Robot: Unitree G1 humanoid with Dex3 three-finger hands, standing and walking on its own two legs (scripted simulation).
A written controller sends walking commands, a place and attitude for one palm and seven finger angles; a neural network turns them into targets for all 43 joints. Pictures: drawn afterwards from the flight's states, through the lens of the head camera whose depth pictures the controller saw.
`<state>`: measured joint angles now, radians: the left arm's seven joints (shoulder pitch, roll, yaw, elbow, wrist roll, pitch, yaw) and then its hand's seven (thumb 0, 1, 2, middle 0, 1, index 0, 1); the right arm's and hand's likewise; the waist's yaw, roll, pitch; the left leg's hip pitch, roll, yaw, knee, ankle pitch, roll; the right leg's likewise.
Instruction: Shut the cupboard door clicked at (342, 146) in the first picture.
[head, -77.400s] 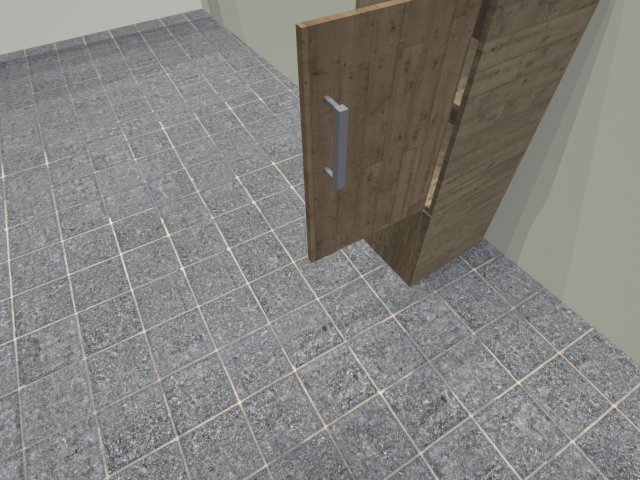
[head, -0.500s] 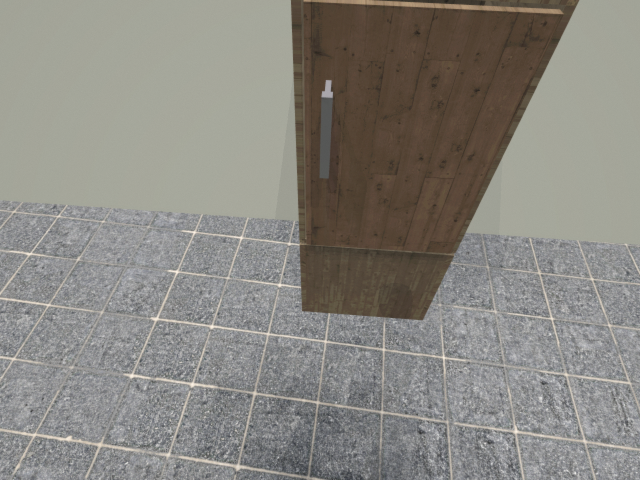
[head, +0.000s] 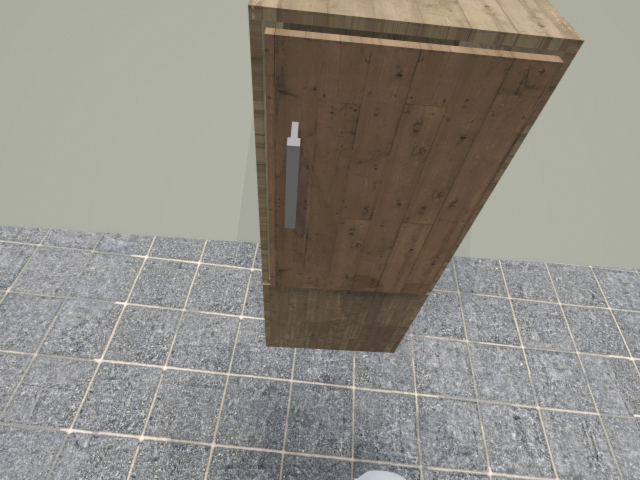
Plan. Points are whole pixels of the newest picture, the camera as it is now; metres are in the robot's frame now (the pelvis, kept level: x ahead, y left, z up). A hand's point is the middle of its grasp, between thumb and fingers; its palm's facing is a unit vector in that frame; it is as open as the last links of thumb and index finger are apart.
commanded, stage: come to a stop and stand still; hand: left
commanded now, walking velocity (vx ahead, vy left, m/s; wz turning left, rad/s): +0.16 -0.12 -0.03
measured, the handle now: (292, 178) +0.54 +0.08 +0.04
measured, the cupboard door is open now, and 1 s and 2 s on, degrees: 1 1 1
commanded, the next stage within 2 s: look again from close up in 1.14 s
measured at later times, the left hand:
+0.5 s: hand (223, 449) +0.18 +0.14 -0.17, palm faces +0.06 -0.98 -0.20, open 7.3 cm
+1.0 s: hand out of the picture +0.04 +0.16 -0.17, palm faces +0.02 -0.98 -0.20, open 7.4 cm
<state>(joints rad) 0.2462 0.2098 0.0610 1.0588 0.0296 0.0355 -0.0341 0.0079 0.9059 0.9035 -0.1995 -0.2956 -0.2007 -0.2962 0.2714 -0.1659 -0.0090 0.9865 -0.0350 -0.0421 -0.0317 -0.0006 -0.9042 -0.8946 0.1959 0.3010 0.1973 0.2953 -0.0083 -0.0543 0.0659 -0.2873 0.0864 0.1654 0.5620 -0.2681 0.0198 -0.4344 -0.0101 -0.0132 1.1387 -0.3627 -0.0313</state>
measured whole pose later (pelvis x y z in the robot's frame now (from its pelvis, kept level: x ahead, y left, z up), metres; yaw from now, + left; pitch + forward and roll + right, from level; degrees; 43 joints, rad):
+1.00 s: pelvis +0.06 -0.01 +0.01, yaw +0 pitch -1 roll +0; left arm 0.30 0.15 -0.01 1.13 0.01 0.02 0.03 0.00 0.91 0.90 -0.20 -0.30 -0.20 -0.30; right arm 0.19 -0.17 -0.02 1.06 0.01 0.01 -0.02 -0.01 -0.93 -0.89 0.20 0.30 0.20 0.30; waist 0.01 0.01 0.04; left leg -0.21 -0.02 0.10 0.40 -0.18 0.05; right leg -0.13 -0.01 0.02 0.42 -0.28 0.01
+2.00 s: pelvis +0.07 -0.03 +0.00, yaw +0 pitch +0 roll +1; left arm 0.29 0.17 -0.01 1.09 0.02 0.00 0.03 0.00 0.90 0.90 -0.20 -0.30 -0.20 -0.30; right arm 0.22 -0.17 0.00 1.09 -0.01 -0.02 -0.02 0.00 -0.91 -0.89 0.19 0.30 0.20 0.30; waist 0.01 -0.03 0.03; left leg -0.24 0.00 0.09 0.48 -0.24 0.03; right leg -0.16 0.01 0.02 0.50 -0.34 -0.01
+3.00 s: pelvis +0.11 -0.15 +0.00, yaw +3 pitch +0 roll +1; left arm 0.19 0.16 0.03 0.97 0.03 0.01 0.04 0.00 0.91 0.90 -0.20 -0.30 -0.20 -0.30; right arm 0.23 -0.19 -0.05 1.01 -0.01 0.05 -0.01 0.00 -0.91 -0.89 0.19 0.30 0.19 0.29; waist 0.01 -0.01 0.08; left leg -0.35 -0.01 0.08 0.82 -0.49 -0.02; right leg -0.30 -0.12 -0.04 0.58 -0.27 0.04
